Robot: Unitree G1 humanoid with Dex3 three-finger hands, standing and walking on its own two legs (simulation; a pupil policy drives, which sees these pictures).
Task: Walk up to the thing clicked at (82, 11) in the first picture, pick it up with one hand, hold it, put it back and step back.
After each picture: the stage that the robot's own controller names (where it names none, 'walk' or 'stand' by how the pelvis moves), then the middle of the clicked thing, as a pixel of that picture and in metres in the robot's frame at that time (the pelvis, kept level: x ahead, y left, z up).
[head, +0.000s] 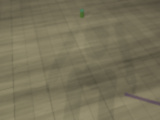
stand; (81, 13) +2.19 +0.00 -0.72
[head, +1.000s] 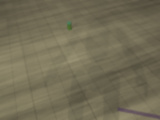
walk; (69, 25) +2.04 +0.28 -0.71
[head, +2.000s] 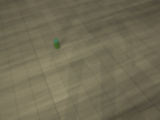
walk; (56, 44) +1.45 +0.40 -0.72
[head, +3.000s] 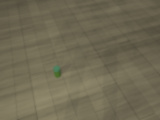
walk; (57, 71) +0.97 +0.30 -0.71
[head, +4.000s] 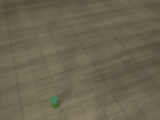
walk; (55, 102) +0.64 +0.21 -0.69
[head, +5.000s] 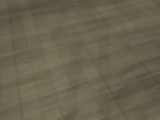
stand; out of the picture +0.42 +0.18 -0.70
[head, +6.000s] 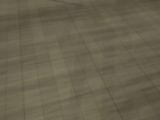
stand; out of the picture +0.40 +0.14 -0.72
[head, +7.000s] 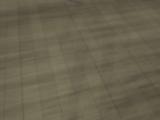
stand; out of the picture +0.43 +0.14 -0.72
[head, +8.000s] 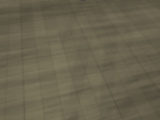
stand; out of the picture +0.42 +0.13 -0.72
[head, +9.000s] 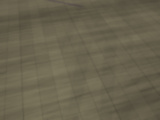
stand; out of the picture +0.41 +0.16 -0.73
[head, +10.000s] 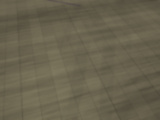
stand; out of the picture +0.40 +0.16 -0.73
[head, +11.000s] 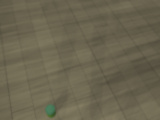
go down; (50, 111) +0.43 +0.17 -0.65
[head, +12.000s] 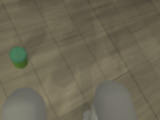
go down; (19, 58) +0.48 +0.21 -0.30
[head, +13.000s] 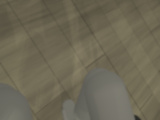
close in; out of the picture +0.47 +0.25 -0.24
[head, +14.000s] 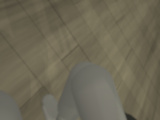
close; out of the picture +0.47 +0.27 -0.23
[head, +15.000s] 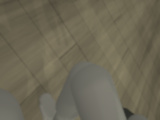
lift; out of the picture +0.44 +0.24 -0.23
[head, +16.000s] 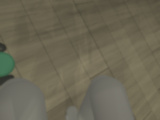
lift; (0, 66) +0.37 +0.23 -0.14
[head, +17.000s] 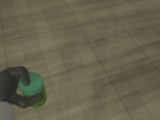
lift; (34, 91) +0.33 +0.16 +0.02
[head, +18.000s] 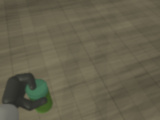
hold; (40, 96) +0.32 +0.15 +0.01
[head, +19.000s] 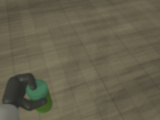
hold; (40, 97) +0.32 +0.15 +0.00
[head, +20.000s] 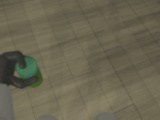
crouch; (30, 73) +0.40 +0.17 -0.06
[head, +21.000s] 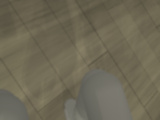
lower; out of the picture +0.48 +0.26 -0.16
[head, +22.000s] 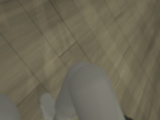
lower; out of the picture +0.45 +0.28 -0.24
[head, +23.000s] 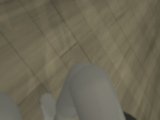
lower; out of the picture +0.44 +0.28 -0.23
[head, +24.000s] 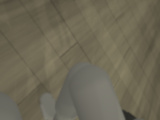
lower; out of the picture +0.44 +0.28 -0.24
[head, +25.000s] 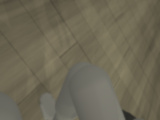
lower; out of the picture +0.44 +0.28 -0.24
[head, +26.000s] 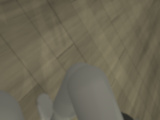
open; out of the picture +0.44 +0.26 -0.25
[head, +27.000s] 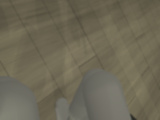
stand; out of the picture +0.45 +0.24 -0.25
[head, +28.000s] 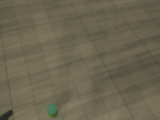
stand; (52, 111) +0.41 +0.15 -0.59
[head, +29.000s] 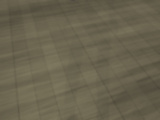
stand; out of the picture +0.40 +0.15 -0.67
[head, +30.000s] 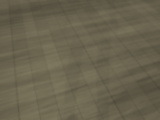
stand; out of the picture +0.40 +0.15 -0.67
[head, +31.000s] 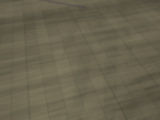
stand; out of the picture +0.41 +0.14 -0.72
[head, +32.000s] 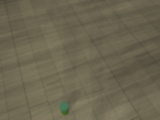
walk; (64, 108) +0.47 +0.12 -0.69
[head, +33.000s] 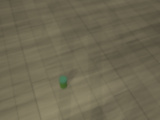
walk; (63, 82) +0.74 +0.13 -0.69
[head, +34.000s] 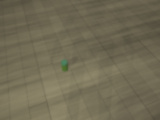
stand; (64, 65) +1.05 +0.23 -0.70
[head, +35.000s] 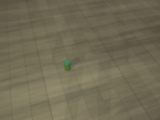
stand; (67, 65) +1.06 +0.15 -0.72
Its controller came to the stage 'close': yes
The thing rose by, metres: 0.72
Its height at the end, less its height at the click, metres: +0.00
